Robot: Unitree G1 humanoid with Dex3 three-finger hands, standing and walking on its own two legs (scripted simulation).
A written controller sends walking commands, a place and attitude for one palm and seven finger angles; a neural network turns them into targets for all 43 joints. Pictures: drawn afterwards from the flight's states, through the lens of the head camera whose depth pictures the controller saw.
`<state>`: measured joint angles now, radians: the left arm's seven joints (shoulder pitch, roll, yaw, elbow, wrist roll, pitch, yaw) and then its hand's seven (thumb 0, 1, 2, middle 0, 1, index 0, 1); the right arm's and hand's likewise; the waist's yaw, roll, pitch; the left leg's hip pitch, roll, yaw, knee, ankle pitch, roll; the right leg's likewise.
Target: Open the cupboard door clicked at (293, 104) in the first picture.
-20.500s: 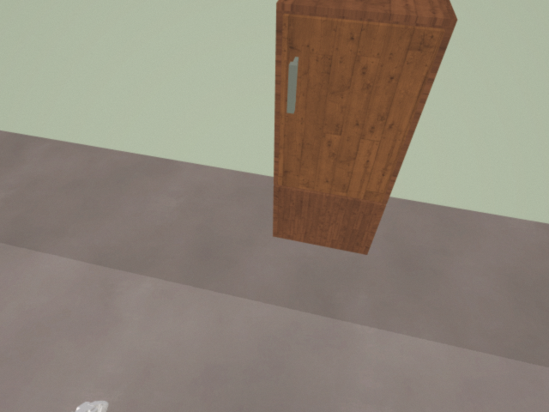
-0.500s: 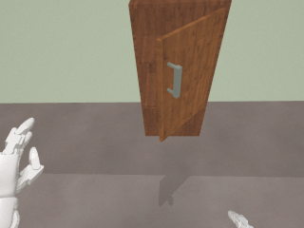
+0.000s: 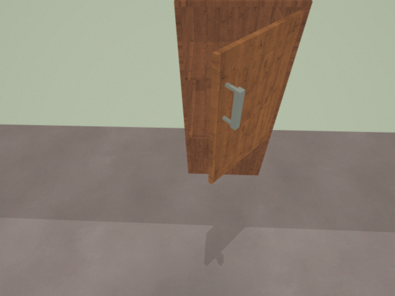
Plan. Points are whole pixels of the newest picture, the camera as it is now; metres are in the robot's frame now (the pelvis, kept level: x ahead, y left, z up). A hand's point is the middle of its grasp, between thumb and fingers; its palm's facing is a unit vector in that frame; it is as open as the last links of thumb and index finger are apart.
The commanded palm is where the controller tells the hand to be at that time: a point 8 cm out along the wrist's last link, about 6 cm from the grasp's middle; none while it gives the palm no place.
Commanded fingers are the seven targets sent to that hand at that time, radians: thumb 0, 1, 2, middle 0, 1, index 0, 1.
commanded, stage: let the arm hang, fingers relaxed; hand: left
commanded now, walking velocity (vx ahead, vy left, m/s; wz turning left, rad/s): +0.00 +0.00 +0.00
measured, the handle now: (232, 106) +0.63 -0.06 +0.01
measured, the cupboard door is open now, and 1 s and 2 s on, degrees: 45 45 45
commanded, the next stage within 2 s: look to check the result in 0.54 s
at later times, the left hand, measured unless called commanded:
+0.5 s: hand out of the picture -0.02 +0.16 -0.18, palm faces +0.04 -0.99 -0.16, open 7.3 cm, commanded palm none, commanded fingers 0.00 0.90 0.90 -0.20 -0.30 -0.20 -0.30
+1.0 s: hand out of the picture -0.01 +0.17 -0.18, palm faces +0.03 -0.98 -0.17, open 7.4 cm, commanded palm none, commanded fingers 0.00 0.90 0.90 -0.20 -0.30 -0.20 -0.30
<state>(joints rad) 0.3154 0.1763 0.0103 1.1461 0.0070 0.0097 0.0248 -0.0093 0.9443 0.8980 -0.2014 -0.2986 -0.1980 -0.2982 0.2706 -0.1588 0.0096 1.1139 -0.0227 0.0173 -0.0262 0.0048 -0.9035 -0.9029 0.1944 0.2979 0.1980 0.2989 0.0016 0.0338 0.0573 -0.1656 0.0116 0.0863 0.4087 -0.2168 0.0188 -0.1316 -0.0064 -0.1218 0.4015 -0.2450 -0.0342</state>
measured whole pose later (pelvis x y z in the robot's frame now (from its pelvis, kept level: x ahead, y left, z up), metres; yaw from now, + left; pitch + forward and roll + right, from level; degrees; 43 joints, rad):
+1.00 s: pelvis +0.01 +0.01 +0.00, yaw -1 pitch -1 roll +0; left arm 0.30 0.11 0.01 1.16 0.01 -0.01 0.04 0.00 0.91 0.90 -0.20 -0.30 -0.20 -0.30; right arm 0.29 -0.12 0.00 1.16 -0.02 0.00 -0.03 0.00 -0.90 -0.90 0.19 0.30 0.20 0.30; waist -0.01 0.01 0.05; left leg -0.15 0.00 0.11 0.39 -0.22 0.03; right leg -0.13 -0.02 -0.10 0.41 -0.26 -0.02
